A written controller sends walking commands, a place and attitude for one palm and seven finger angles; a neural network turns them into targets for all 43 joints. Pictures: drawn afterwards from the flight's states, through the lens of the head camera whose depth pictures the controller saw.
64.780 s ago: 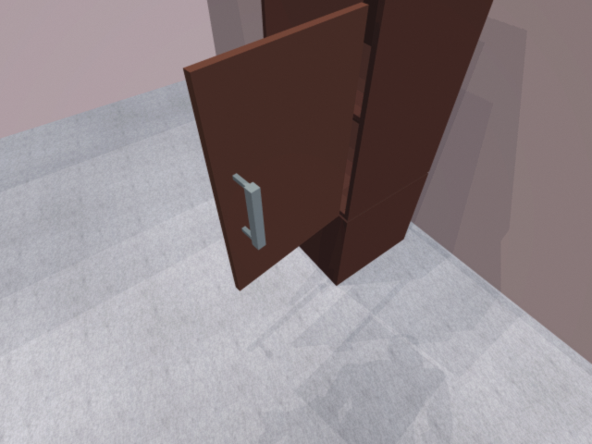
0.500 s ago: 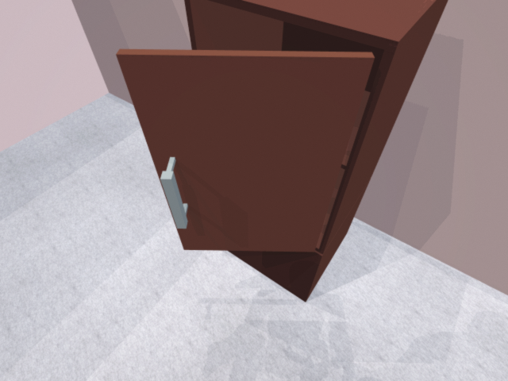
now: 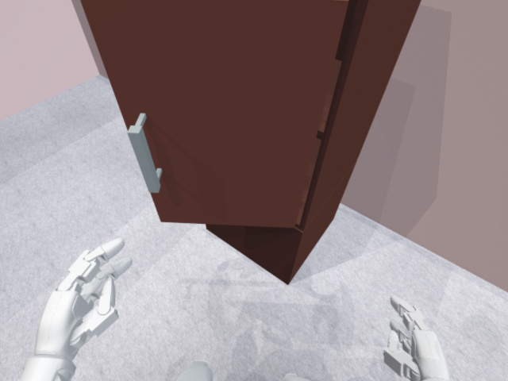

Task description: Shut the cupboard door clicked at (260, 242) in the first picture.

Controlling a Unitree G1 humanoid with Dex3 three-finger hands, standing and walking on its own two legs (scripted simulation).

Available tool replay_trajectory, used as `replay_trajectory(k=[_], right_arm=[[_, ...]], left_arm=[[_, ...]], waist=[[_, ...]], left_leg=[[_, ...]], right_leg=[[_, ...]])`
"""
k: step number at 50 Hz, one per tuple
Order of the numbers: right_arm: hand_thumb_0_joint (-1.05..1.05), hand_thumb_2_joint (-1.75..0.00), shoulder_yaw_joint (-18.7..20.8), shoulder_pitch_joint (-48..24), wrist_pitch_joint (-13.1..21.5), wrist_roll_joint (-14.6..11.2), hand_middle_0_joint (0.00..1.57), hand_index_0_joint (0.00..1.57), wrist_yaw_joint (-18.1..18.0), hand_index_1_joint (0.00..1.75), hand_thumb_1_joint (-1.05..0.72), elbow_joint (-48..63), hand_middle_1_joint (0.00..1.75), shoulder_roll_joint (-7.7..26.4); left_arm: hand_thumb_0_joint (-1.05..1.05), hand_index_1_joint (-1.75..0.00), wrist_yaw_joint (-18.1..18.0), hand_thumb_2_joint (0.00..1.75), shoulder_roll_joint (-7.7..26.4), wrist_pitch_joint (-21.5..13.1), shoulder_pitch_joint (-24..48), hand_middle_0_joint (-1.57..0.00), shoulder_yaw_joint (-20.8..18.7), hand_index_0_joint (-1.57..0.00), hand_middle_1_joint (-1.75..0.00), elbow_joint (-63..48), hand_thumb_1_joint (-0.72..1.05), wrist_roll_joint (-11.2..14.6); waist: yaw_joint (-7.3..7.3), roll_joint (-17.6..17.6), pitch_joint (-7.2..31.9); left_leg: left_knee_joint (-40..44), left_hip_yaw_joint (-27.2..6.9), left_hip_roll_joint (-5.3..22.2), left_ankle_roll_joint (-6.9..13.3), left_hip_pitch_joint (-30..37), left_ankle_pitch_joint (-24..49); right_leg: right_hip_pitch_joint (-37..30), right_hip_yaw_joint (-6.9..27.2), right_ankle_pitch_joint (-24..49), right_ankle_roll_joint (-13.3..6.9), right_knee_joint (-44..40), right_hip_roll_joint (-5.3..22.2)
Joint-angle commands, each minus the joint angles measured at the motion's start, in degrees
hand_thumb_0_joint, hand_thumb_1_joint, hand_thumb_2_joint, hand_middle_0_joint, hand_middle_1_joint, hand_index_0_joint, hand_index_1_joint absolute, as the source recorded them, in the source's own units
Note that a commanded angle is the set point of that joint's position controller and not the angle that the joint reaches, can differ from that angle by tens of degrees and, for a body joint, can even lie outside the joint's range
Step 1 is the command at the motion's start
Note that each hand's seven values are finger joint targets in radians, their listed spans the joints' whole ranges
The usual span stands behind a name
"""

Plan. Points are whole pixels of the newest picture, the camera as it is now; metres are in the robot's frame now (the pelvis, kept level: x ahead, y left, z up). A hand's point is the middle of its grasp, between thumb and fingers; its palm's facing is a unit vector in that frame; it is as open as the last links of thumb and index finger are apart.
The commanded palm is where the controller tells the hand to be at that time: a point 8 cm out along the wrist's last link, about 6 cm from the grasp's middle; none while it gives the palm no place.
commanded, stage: raise the hand and make a fist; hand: left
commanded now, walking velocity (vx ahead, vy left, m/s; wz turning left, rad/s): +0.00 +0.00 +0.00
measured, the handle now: (148, 155) +0.53 +0.25 +0.02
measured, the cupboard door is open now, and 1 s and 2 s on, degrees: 34 34 34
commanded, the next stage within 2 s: bring the fist close to the handle in 1.58 s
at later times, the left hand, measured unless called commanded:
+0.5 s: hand (88, 314) +0.21 +0.25 +0.01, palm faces +0.05 -1.00 -0.02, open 4.2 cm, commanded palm +0.17 +0.30 +0.02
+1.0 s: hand (73, 316) +0.21 +0.27 +0.02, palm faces +0.01 -1.00 -0.03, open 3.1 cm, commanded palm +0.19 +0.32 +0.03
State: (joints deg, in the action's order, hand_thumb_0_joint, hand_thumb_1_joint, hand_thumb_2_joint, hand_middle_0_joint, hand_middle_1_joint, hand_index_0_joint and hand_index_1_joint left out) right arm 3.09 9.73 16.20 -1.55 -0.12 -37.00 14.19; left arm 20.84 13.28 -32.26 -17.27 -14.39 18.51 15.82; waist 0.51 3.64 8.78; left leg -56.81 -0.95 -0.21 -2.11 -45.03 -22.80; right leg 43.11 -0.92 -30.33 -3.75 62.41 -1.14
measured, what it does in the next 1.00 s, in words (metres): shifts its weight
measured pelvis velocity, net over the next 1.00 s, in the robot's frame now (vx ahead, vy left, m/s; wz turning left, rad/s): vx -0.01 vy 0.08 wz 0.00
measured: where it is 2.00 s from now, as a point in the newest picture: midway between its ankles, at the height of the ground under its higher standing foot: outside the picture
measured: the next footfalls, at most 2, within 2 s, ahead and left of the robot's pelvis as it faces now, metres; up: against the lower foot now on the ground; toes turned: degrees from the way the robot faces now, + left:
none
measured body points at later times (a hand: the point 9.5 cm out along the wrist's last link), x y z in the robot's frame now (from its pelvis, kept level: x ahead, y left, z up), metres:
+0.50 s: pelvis -0.01 +0.04 -0.03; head +0.04 +0.05 +0.42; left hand +0.20 +0.31 +0.02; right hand +0.13 -0.19 -0.12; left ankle +0.05 +0.16 -0.67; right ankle +0.01 -0.07 -0.67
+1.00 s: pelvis -0.01 +0.08 -0.03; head +0.05 +0.11 +0.42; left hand +0.20 +0.32 +0.03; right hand +0.20 -0.13 -0.08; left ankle +0.05 +0.16 -0.67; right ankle +0.01 -0.07 -0.67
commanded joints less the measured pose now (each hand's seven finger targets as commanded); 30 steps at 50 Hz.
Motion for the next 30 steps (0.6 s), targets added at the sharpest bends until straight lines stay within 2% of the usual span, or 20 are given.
replay_trajectory(k=[1,2,3,5,6,8,9,11,12,15,16,18,19,21,23,26,28,30], right_arm=[[0.0,-0.9,2.32,-3.03,2.82,-0.23,0.2,0.2,-1.08,0.3,-0.9,13.35,0.3,6.31],[0.0,-0.9,2.3,-3.13,2.92,-0.19,0.2,0.2,-1.48,0.3,-0.9,14.29,0.3,5.86],[0.0,-0.9,2.08,-2.8,3.29,-0.11,0.2,0.2,-1.93,0.3,-0.9,14.54,0.3,5.43],[0.0,-0.9,1.76,-1.15,4.17,0.33,0.2,0.2,-3.13,0.3,-0.9,12.89,0.3,5.6],[0.0,-0.9,1.48,-0.76,4.48,0.58,0.2,0.2,-3.88,0.3,-0.9,12.16,0.3,6.15],[0.0,-0.9,1.23,-0.38,5.13,0.24,0.2,0.2,-4.95,0.3,-0.9,10.81,0.3,7.02],[0.0,-0.9,1.01,0.2,5.3,0.05,0.2,0.2,-5.4,0.3,-0.9,10.32,0.3,7.54],[0.0,-0.9,0.77,0.88,5.01,-0.62,0.2,0.2,-6.32,0.3,-0.9,10.23,0.3,7.87],[0.0,-0.9,0.84,1.23,4.81,-1.03,0.2,0.2,-6.62,0.3,-0.9,10.13,0.3,8.0],[0.0,-0.9,0.85,0.28,3.69,-1.42,0.2,0.2,-6.74,0.3,-0.9,12.72,0.3,7.19],[0.0,-0.9,0.95,-0.43,3.08,-1.46,0.2,0.2,-6.53,0.3,-0.9,13.25,0.3,6.52],[0.0,-0.9,0.79,-1.41,2.33,-1.04,0.2,0.2,-5.75,0.3,-0.9,14.61,0.3,4.83],[0.0,-0.9,0.72,-1.7,2.04,-0.8,0.2,0.2,-5.31,0.3,-0.9,14.75,0.3,4.05],[0.0,-0.9,0.86,-1.76,1.79,-0.2,0.2,0.2,-4.74,0.3,-0.9,14.11,0.3,3.13],[0.0,-0.9,0.71,-1.21,1.78,0.48,0.2,0.2,-3.9,0.3,-0.9,13.84,0.3,3.62],[0.0,-0.9,0.54,0.21,1.68,1.06,0.2,0.2,-3.45,0.3,-0.9,13.52,0.3,5.47],[0.0,-0.9,0.47,0.99,1.79,1.08,0.2,0.2,-3.34,0.3,-0.9,14.13,0.3,6.74],[0.0,-0.9,0.43,1.49,1.79,0.83,0.2,0.2,-3.54,0.3,-0.9,14.79,0.3,7.61]], left_arm=[[0.0,-0.64,6.7,0.9,16.97,-4.86,-2.16,-0.51,-13.75,-0.51,-0.64,-14.21,0.9,6.66],[0.0,-0.66,6.14,0.9,16.58,-5.23,-1.3,-0.53,-13.82,-0.53,-0.66,-17.17,0.9,7.27],[0.0,-0.68,5.43,0.9,14.81,-6.52,1.75,-0.55,-12.18,-0.55,-0.68,-22.16,0.9,7.9],[0.0,-0.72,4.16,0.9,13.68,-9.39,8.94,-0.58,-9.18,-0.58,-0.72,-29.83,0.9,8.1],[0.0,-0.74,3.99,0.9,13.07,-10.05,11.99,-0.6,-6.8,-0.6,-0.74,-32.6,0.9,7.95],[0.0,-0.78,4.7,0.9,9.28,-9.0,9.31,-0.64,-1.45,-0.64,-0.78,-30.05,0.9,7.29],[0.0,-0.8,5.37,0.9,9.0,-7.48,8.97,-0.66,0.1,-0.66,-0.8,-28.49,0.9,7.04],[0.0,-0.84,6.99,0.9,9.07,-2.58,7.17,-0.69,1.07,-0.69,-0.84,-22.95,0.9,6.64],[0.0,-0.86,7.44,0.9,10.08,0.27,6.18,-0.71,0.2,-0.71,-0.86,-20.15,0.9,6.11],[0.0,-0.92,6.62,0.9,11.86,9.14,0.44,-0.77,-3.64,-0.77,-0.92,-18.71,0.9,5.94],[0.0,-0.94,5.19,0.9,13.08,11.49,-2.34,-0.79,-6.61,-0.79,-0.94,-18.16,0.9,6.07],[0.0,-0.98,1.34,0.9,13.0,12.85,-3.75,-0.82,-9.71,-0.82,-0.98,-23.12,0.9,6.49],[0.0,-1.0,-0.9,0.9,11.95,12.47,-4.49,-0.84,-9.91,-0.84,-1.0,-25.38,0.9,6.2],[0.0,-1.04,-5.1,0.9,10.7,10.0,-5.96,-0.88,-10.08,-0.88,-1.04,-27.66,0.9,5.3],[0.0,-1.08,-7.31,0.9,7.49,6.73,-5.86,-0.92,-5.61,-0.92,-1.08,-28.91,0.9,3.87],[0.0,-1.14,-7.08,0.9,4.39,3.15,-4.42,-0.97,0.93,-0.97,-1.14,-28.08,0.9,1.87],[0.0,-1.18,-5.76,0.9,3.8,2.22,-4.26,-1.01,4.01,-1.01,-1.18,-28.88,0.9,1.11],[0.0,-1.22,-4.65,0.9,4.43,2.49,-3.48,-1.04,4.8,-1.04,-1.22,-30.34,0.9,1.17]], waist=[[-5.11,-6.97,10.69],[-4.63,-7.52,11.7],[-3.08,-7.43,12.45],[0.01,-9.68,12.39],[1.86,-8.1,10.32],[3.01,-6.88,6.69],[3.56,-6.42,6.21],[3.71,-3.99,4.71],[3.02,-2.1,5.26],[-1.17,-2.16,8.53],[-2.98,-2.57,9.7],[-4.79,-2.32,13.34],[-5.24,-2.7,13.55],[-5.53,-2.21,14.07],[-3.72,-4.16,11.45],[-0.67,-4.1,8.56],[-0.08,-6.22,9.34],[0.11,-6.67,10.47]], left_leg=[[-7.47,2.17,-2.74,2.07,-8.96,0.43],[-8.95,1.56,-2.01,2.46,-9.06,-0.14],[-10.58,1.05,-1.44,2.92,-8.67,-0.64],[-12.59,0.17,-0.38,3.55,-7.14,-0.65],[-13.41,-0.67,0.27,3.97,-7.23,-1.3],[-12.97,-1.38,0.77,4.38,-7.48,-2.83],[-12.99,-1.77,0.84,4.58,-8.0,-3.12],[-13.18,-2.05,0.69,4.93,-10.34,-3.8],[-12.38,-2.21,0.79,4.81,-11.05,-4.07],[-8.54,-1.89,0.23,4.61,-9.85,-2.7],[-7.54,-1.88,-0.01,4.49,-9.05,-1.28],[-6.55,-1.6,-0.27,3.89,-7.73,1.09],[-5.91,-1.6,-0.12,3.63,-6.89,2.21],[-4.96,-1.9,0.21,3.41,-5.57,4.54],[-3.63,-2.31,0.21,3.32,-3.86,4.26],[-3.21,-3.64,0.52,3.74,-2.95,1.44],[-2.04,-4.83,0.77,3.46,-1.56,-1.48],[-0.59,-6.23,1.02,3.2,-0.27,-4.24]], right_leg=[[-8.03,17.32,5.95,5.87,-13.25,6.46],[-7.12,18.58,2.53,6.39,-13.52,6.21],[-4.9,19.41,1.25,7.26,-13.82,6.06],[0.15,17.87,-1.0,6.27,-13.48,4.83],[3.59,16.76,-3.09,5.9,-13.01,3.86],[7.42,13.36,-5.99,4.67,-12.24,2.34],[7.88,12.18,-5.93,4.64,-11.81,1.88],[7.67,12.94,-7.45,5.9,-12.91,1.98],[6.67,12.6,-8.17,5.88,-13.27,2.24],[1.9,10.85,-8.65,5.0,-13.79,2.54],[-0.18,10.31,-7.11,4.99,-13.6,2.4],[-3.23,9.71,-2.51,5.27,-12.42,3.02],[-3.27,8.69,-0.29,5.11,-11.49,2.79],[-2.93,5.79,5.18,4.52,-8.63,1.68],[2.21,1.81,5.85,3.46,-5.95,0.47],[8.82,-1.77,2.9,2.42,-3.27,-0.91],[11.15,-2.82,1.65,2.05,-2.09,-0.88],[11.65,-3.27,1.26,1.9,-1.65,-0.92]])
